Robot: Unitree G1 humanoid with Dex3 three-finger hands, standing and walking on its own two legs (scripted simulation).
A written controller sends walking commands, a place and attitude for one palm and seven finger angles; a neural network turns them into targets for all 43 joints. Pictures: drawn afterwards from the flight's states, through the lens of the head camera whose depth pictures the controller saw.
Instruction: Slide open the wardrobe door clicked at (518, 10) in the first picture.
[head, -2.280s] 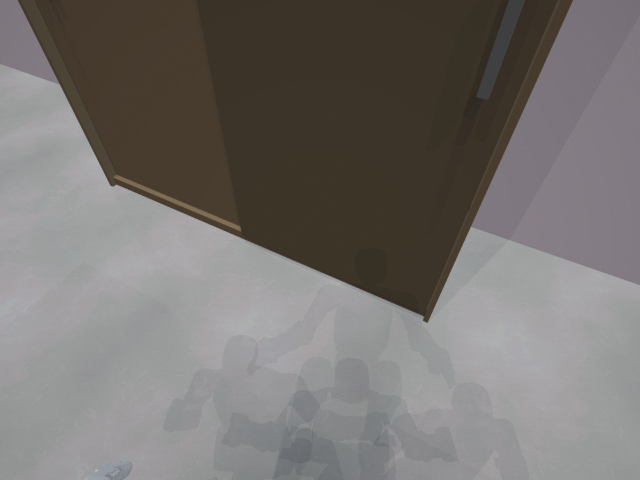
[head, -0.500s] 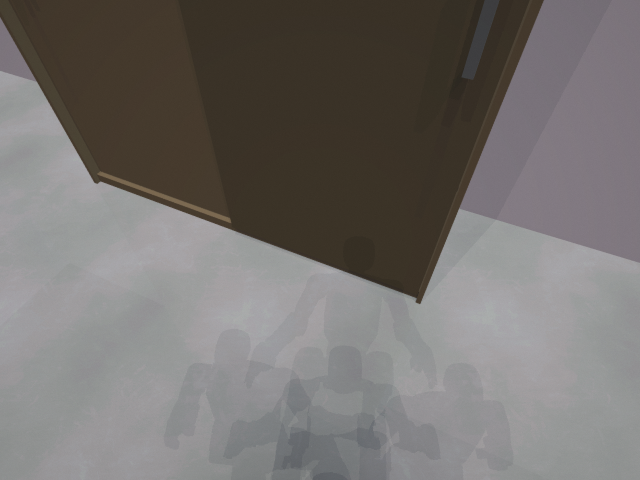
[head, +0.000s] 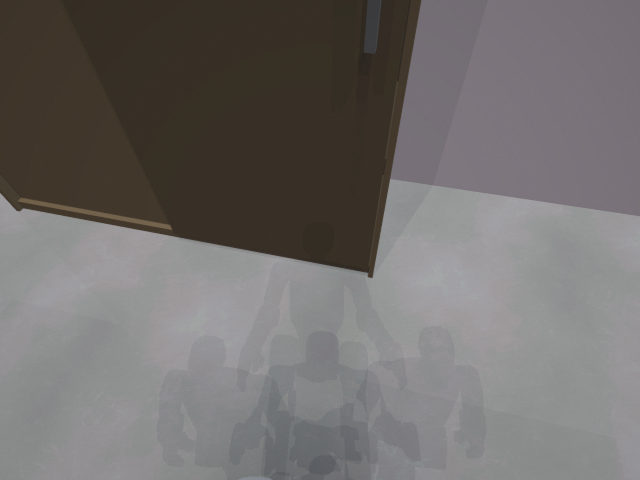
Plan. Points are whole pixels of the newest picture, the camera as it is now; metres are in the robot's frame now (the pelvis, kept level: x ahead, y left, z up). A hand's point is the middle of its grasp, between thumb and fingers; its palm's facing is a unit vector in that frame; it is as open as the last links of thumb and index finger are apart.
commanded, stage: turn to face it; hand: right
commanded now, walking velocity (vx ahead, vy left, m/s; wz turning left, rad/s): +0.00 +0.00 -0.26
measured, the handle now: out of the picture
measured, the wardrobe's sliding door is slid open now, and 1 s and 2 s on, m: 0.00 0.00 0.00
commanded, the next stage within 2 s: take the last steps up to it in 0.10 s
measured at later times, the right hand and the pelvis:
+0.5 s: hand out of the picture -0.03 -0.17 -0.19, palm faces +0.12 +0.98 -0.15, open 7.4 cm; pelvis +0.02 +0.00 -0.01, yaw -4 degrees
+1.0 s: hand (406, 420) +0.25 -0.11 -0.18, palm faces +0.06 +0.98 -0.20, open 7.3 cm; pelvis +0.19 +0.08 -0.01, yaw -3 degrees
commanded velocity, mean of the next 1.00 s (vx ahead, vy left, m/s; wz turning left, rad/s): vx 0.25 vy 0.12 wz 0.00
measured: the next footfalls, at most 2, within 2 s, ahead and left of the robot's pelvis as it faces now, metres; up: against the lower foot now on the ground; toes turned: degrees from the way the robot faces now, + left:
left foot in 0.10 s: +0.02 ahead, +0.15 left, +0.00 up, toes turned -1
right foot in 0.40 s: +0.01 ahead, -0.12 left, +0.00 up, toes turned -10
